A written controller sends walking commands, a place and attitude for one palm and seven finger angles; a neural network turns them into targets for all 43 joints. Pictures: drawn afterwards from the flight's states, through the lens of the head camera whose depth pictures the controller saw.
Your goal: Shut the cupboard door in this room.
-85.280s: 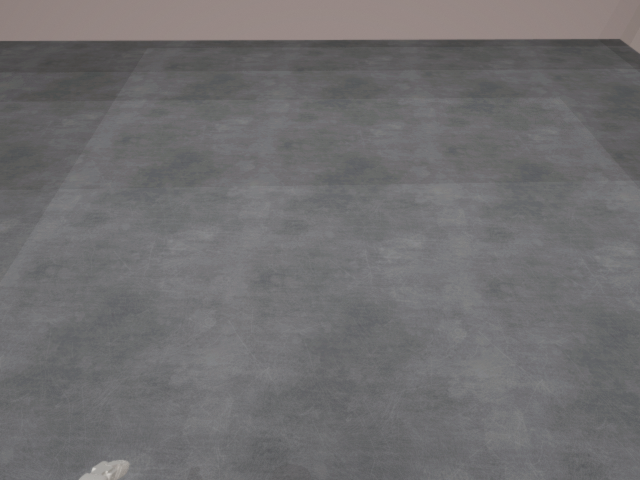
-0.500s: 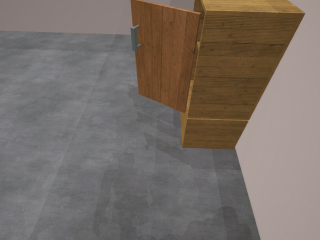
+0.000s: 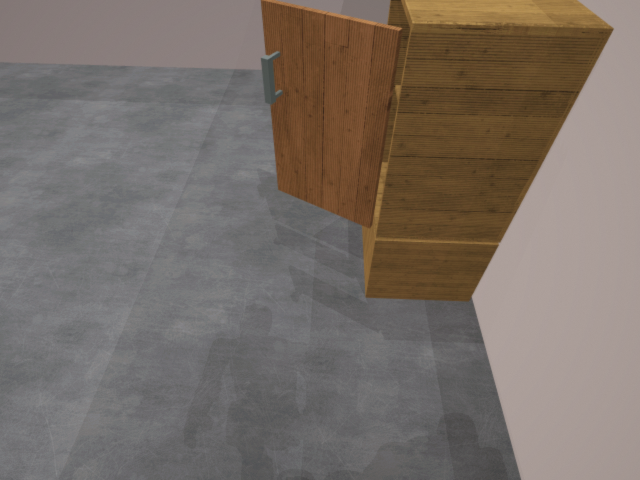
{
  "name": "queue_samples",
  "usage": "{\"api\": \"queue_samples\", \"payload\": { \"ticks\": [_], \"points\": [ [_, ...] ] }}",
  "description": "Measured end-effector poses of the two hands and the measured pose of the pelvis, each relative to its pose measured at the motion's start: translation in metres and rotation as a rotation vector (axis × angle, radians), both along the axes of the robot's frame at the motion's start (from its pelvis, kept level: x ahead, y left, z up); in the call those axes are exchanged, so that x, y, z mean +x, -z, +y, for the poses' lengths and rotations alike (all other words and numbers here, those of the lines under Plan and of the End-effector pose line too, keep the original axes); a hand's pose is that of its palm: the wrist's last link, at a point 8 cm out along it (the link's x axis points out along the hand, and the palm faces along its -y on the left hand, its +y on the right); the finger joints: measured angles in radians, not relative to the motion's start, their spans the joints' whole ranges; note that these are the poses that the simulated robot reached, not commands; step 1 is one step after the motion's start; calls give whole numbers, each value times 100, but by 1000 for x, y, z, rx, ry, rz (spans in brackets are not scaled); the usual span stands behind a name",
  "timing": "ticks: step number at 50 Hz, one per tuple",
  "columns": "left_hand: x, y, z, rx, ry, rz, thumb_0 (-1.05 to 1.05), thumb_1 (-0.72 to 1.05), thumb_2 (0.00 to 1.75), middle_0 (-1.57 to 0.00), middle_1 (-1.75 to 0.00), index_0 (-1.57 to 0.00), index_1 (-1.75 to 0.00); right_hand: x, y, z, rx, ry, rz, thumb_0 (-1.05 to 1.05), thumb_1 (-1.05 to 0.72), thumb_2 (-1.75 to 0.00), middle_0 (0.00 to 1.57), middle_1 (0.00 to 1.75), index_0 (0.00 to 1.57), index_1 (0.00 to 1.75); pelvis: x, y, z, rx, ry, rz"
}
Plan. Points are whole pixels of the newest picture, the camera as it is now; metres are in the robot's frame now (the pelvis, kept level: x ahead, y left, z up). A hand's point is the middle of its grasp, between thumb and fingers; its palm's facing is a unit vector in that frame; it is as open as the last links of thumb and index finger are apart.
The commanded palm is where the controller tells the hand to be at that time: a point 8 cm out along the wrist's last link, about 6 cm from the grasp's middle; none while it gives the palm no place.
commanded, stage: walk to a spot facing it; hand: left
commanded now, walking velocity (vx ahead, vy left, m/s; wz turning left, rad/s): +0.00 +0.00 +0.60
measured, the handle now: (273, 77) +1.05 +0.18 +0.01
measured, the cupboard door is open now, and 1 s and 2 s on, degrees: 61 61 61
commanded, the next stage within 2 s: turn to face it in 1.88 s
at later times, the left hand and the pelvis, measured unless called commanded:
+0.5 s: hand out of the picture +0.00 +0.24 -0.19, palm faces +0.27 -0.93 -0.24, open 7.4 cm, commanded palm none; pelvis -0.01 +0.03 -0.01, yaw +16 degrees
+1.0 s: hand out of the picture -0.08 +0.17 -0.17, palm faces +0.61 -0.75 -0.25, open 7.4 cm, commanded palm none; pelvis +0.03 +0.01 +0.00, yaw +39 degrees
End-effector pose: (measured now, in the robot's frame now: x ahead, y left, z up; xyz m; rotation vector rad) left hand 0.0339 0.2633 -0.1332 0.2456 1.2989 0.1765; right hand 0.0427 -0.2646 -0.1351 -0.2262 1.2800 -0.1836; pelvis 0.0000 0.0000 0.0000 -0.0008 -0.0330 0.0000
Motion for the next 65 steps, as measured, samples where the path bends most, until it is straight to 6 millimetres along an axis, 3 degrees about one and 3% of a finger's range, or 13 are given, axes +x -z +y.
{"api": "queue_samples", "payload": {
  "ticks": [8, 18, 24, 29, 35, 39, 44, 47, 50, 57, 59, 61, 65],
  "points": [
    [3, 6, -3, 1, -58, -34, 0, 90, 90, -20, -30, -20, -30, 6, 9, 7, 16, -37, 34, 1, -91, -90, 20, 29, 20, 30, 0, 7, -1, -7, -62, 9],
    [-38, 43, 11, -61, -207, -11, 0, 90, 90, -21, -30, -21, -30, 25, 24, 53, 25, -149, 58, 1, -91, -90, 20, 29, 20, 30, -4, 30, 25, -10, -197, -4],
    [-50, 26, 23, -43, -270, -13, 1, 90, 90, -20, -30, -20, -30, 31, 13, 69, 29, -220, 56, 1, -91, -90, 20, 29, 20, 30, -12, 17, 28, -27, -262, 33],
    [-48, 8, 27, -12, -314, -85, 1, 90, 90, -20, -30, -20, -30, 43, 6, 65, 28, -280, 64, 1, -90, -90, 21, 29, 20, 30, -14, 8, 20, -50, -326, 55],
    [-54, -3, 13, 29, -376, -145, 1, 90, 90, -20, -30, -20, -30, 72, 10, 43, 24, -350, 54, 1, -90, -90, 21, 30, 20, 30, -10, 9, -2, -50, -418, 66],
    [-82, -5, -8, 58, -442, -127, 0, 90, 90, -20, -30, -20, -30, 105, 15, 33, 26, -407, 32, 1, -90, -90, 20, 29, 20, 30, -4, 13, -15, -9, -472, 75],
    [-117, -9, -33, 28, -541, -48, 1, 90, 90, -20, -30, -20, -30, 147, 2, 45, 46, -495, -12, 1, -91, -90, 20, 29, 20, 30, 10, 3, -12, 5, -555, 63],
    [-133, -7, -46, 2, -611, -27, 1, 90, 90, -20, -30, -21, -30, 172, 0, 65, 47, -569, -12, 1, -91, -90, 20, 29, 19, 30, 19, 2, -5, 8, -615, 60],
    [-152, 0, -58, -31, -694, 3, 1, 90, 90, -21, -30, -21, -30, 199, 1, 100, 47, -661, -9, 1, -91, -90, 20, 29, 19, 30, 26, 5, 8, 2, -674, 56],
    [-205, 28, -71, -137, -871, 149, 1, 90, 90, -21, -30, -21, -30, 267, 7, 229, 89, -888, -150, 1, -91, -90, 20, 29, 19, 30, 38, 28, 61, -13, -767, 50],
    [-211, 34, -62, -156, -886, 190, 1, 90, 90, -21, -30, -21, -30, 276, 6, 257, 105, -911, -208, 1, -91, -90, 20, 29, 20, 30, 40, 32, 73, -8, -774, 39],
    [-204, 33, -42, -146, -893, 186, 1, 90, 90, -21, -30, -20, -30, 278, 0, 273, 113, -917, -226, 1, -91, -90, 20, 29, 20, 30, 46, 28, 83, -9, -778, 31],
    [-164, 22, 11, -92, -887, 65, 1, 91, 90, -20, -30, -20, -30, 269, -4, 285, 107, -906, -168, 1, -91, -90, 20, 29, 20, 30, 63, 15, 105, -15, -804, 28]
  ]
}}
